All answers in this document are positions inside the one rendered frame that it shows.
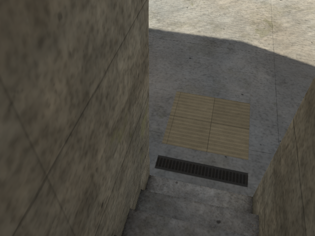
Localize stairs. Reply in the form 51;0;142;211
114;175;259;236

